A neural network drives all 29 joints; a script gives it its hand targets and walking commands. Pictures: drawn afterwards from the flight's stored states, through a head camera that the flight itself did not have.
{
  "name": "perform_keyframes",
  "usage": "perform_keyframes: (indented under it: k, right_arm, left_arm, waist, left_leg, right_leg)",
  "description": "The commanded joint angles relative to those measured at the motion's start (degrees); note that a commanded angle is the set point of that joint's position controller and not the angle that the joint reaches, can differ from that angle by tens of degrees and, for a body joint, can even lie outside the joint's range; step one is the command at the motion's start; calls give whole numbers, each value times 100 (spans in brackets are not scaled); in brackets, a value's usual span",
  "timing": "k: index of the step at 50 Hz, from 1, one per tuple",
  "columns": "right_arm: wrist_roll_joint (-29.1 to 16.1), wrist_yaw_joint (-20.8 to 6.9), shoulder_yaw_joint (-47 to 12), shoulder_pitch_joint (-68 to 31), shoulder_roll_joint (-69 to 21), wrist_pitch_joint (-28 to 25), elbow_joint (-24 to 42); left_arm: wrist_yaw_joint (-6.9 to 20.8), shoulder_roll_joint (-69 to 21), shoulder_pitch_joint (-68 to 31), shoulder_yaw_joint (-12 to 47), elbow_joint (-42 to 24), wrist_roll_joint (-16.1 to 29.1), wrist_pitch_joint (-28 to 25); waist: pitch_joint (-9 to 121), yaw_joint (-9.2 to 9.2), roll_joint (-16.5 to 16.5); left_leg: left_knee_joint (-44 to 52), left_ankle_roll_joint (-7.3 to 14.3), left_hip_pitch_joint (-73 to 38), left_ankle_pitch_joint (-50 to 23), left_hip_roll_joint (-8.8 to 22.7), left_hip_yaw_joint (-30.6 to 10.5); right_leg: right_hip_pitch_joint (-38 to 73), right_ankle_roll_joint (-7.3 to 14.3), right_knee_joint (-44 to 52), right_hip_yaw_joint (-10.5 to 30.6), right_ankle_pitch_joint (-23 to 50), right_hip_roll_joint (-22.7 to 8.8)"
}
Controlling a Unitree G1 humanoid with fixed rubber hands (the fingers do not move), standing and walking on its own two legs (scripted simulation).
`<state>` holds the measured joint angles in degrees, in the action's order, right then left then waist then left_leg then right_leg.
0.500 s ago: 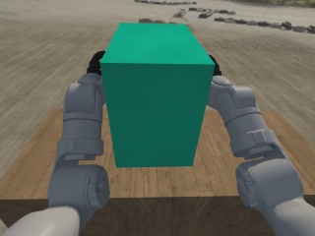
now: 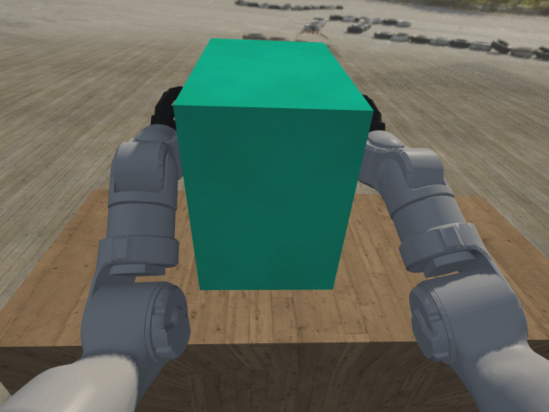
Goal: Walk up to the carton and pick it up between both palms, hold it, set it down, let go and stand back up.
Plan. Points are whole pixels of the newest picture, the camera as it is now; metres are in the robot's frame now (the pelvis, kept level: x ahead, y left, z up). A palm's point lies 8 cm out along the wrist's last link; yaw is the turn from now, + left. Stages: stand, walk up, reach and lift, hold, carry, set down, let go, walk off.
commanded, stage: hold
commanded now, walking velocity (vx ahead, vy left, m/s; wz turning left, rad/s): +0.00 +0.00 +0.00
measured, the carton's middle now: (267, 155) +0.41 +0.01 +0.26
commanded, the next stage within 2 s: set down in 0.34 s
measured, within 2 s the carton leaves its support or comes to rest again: neither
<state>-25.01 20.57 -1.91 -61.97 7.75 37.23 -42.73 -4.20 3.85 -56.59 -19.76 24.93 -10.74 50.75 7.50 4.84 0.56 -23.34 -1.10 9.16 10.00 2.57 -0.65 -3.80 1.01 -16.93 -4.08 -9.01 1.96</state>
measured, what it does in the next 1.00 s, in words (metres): stands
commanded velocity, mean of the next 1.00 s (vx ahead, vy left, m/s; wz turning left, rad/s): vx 0.00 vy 0.00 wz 0.00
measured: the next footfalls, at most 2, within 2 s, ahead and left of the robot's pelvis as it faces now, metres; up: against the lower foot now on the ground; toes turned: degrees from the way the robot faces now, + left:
none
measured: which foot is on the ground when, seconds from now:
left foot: down 0.00-1.00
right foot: down 0.00-1.00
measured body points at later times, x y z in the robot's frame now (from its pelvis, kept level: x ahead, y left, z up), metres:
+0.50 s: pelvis +0.00 +0.00 +0.00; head -0.07 +0.03 +0.44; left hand +0.40 +0.15 +0.29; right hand +0.40 -0.12 +0.29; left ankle +0.03 +0.13 -0.75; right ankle +0.01 -0.10 -0.75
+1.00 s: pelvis +0.01 +0.00 +0.00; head -0.03 +0.04 +0.45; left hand +0.42 +0.16 +0.23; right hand +0.42 -0.11 +0.22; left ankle +0.03 +0.13 -0.75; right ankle +0.01 -0.10 -0.75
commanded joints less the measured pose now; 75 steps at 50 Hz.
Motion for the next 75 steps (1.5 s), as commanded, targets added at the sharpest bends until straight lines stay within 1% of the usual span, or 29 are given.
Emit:
perform_keyframes:
  k: [1, 7, 17, 18, 21, 23, 25, 28, 31, 34, 36, 40, 42, 44, 47, 49, 51, 54, 57, 61, 64, 67, 71, 75]
  right_arm:
    - [-913, -692, -1214, -5136, -4108, -275, 2277]
    - [-910, -710, -1178, -5136, -4058, -286, 2225]
    - [-961, -719, -1228, -5081, -4025, -286, 2324]
    - [-950, -736, -1218, -5163, -3966, -288, 2138]
    - [-864, -781, -1144, -5282, -3982, -470, 2168]
    - [-688, -824, -1011, -5435, -3995, -665, 2129]
    - [-404, -888, -810, -5535, -3954, -901, 1907]
    - [164, -1011, -372, -5455, -3759, -1272, 1202]
    - [725, -1127, 53, -5077, -3530, -1654, 466]
    - [1083, -1224, 215, -4723, -3389, -2031, 118]
    - [1178, -1271, 163, -4640, -3356, -2286, 184]
    - [1114, -1293, -210, -4747, -3465, -2726, 738]
    - [1017, -1282, -473, -4873, -3613, -2883, 1129]
    - [944, -1277, -677, -4983, -3764, -2980, 1443]
    - [882, -1288, -893, -5060, -3914, -3030, 1771]
    - [903, -1311, -923, -5075, -3944, -3007, 1807]
    - [965, -1349, -878, -5094, -3935, -2973, 1731]
    - [1114, -1428, -687, -5107, -3869, -2935, 1444]
    - [1302, -1513, -395, -5040, -3753, -2913, 974]
    - [1562, -1610, 20, -4841, -3605, -2925, 321]
    - [1736, -1679, 287, -4681, -3532, -2995, -53]
    - [1878, -1735, 447, -4572, -3539, -3108, -291]
    - [2014, -1801, 570, -4538, -3592, -3298, -407]
    - [2118, -1859, 615, -4545, -3628, -3447, -417]
  left_arm:
    - [766, -3886, -4564, 2191, -802, 848, -535]
    - [750, -3943, -4560, 2220, -793, 853, -537]
    - [720, -3989, -4535, 2304, -954, 887, -531]
    - [749, -3822, -4752, 2210, -969, 875, -538]
    - [789, -3813, -4881, 2200, -976, 888, -675]
    - [794, -3813, -5038, 2133, -855, 885, -860]
    - [803, -3779, -5094, 1977, -563, 791, -1069]
    - [865, -3604, -4888, 1546, 140, 463, -1333]
    - [971, -3405, -4457, 1170, 673, 92, -1554]
    - [1064, -3337, -4009, 1026, 809, -150, -1719]
    - [1089, -3438, -3831, 1142, 660, -186, -1807]
    - [1038, -3835, -3749, 1704, 114, -34, -1952]
    - [974, -4063, -3855, 2093, -234, 137, -2024]
    - [895, -4282, -4022, 2459, -526, 305, -2107]
    - [767, -4488, -4166, 2842, -796, 497, -2202]
    - [700, -4526, -4178, 2901, -780, 545, -2228]
    - [654, -4508, -4138, 2832, -633, 538, -2232]
    - [606, -4436, -4040, 2572, -273, 460, -2228]
    - [598, -4299, -3868, 2178, 179, 305, -2220]
    - [639, -4069, -3655, 1658, 719, 62, -2251]
    - [661, -3967, -3620, 1461, 899, -50, -2344]
    - [649, -3961, -3733, 1438, 891, -67, -2514]
    - [572, -4092, -3917, 1611, 827, 8, -2776]
    - [472, -4217, -4007, 1754, 816, 86, -2983]
  waist:
    - [2490, 66, -350]
    - [2483, 73, -439]
    - [2587, 99, -462]
    - [2394, 65, -475]
    - [2602, 54, -493]
    - [2716, 30, -460]
    - [2667, 4, -381]
    - [2272, -47, -244]
    - [1914, -41, -202]
    - [1816, -31, -179]
    - [1938, -2, -227]
    - [2349, 81, -421]
    - [2605, 127, -483]
    - [2840, 168, -552]
    - [3149, 170, -629]
    - [3195, 131, -606]
    - [3186, 55, -545]
    - [3088, -95, -439]
    - [2803, -242, -299]
    - [2366, -348, -167]
    - [2204, -349, -188]
    - [2272, -310, -250]
    - [2483, -257, -413]
    - [2674, -278, -483]
  left_leg:
    - [107, -160, -1041, -1095, -475, -153]
    - [110, -196, -1035, -1128, -456, -168]
    - [47, -243, -1147, -1365, -443, -200]
    - [41, -248, -1047, -1343, -444, -214]
    - [8, -253, -1129, -1394, -441, -210]
    - [12, -236, -1187, -1312, -438, -206]
    - [71, -187, -1240, -1123, -426, -194]
    - [276, -73, -1245, -683, -384, -135]
    - [437, -21, -1310, -608, -364, -23]
    - [403, -51, -1570, -1165, -377, 79]
    - [275, -118, -1810, -1769, -397, 113]
    - [-58, -273, -2222, -2871, -438, 91]
    - [-180, -321, -2309, -3161, -455, 47]
    - [-247, -352, -2349, -3235, -456, -8]
    - [-292, -358, -2357, -3134, -455, -72]
    - [-250, -323, -2272, -2850, -452, -92]
    - [-174, -265, -2141, -2507, -445, -94]
    - [-44, -183, -1990, -2045, -414, -65]
    - [99, -110, -1849, -1713, -382, -2]
    - [271, -54, -1680, -1469, -365, 98]
    - [324, -86, -1683, -1523, -358, 163]
    - [302, -158, -1764, -1739, -359, 199]
    - [207, -287, -1943, -2076, -353, 203]
    - [157, -352, -1989, -2194, -340, 199]
  right_leg:
    - [261, -484, 158, 361, 1030, 302]
    - [254, -454, 147, 359, 1000, 314]
    - [293, -448, 115, 339, 1141, 345]
    - [157, -452, 121, 329, 1051, 297]
    - [152, -450, 112, 293, 1082, 279]
    - [100, -450, 122, 243, 995, 264]
    - [3, -433, 167, 188, 784, 243]
    - [-59, -385, 285, 125, 322, 190]
    - [104, -343, 362, 76, 219, 148]
    - [348, -328, 392, 8, 579, 154]
    - [499, -323, 376, -45, 1005, 182]
    - [728, -329, 296, -120, 1881, 225]
    - [794, -347, 244, -130, 2164, 226]
    - [776, -360, 196, -130, 2251, 215]
    - [684, -360, 143, -103, 2198, 186]
    - [578, -360, 138, -86, 2004, 159]
    - [472, -359, 144, -72, 1762, 135]
    - [277, -334, 190, -69, 1304, 119]
    - [161, -317, 257, -77, 936, 120]
    - [176, -319, 329, -73, 718, 114]
    - [203, -313, 358, -86, 746, 118]
    - [265, -310, 348, -107, 960, 127]
    - [246, -285, 335, -142, 1197, 146]
    - [195, -260, 327, -155, 1231, 147]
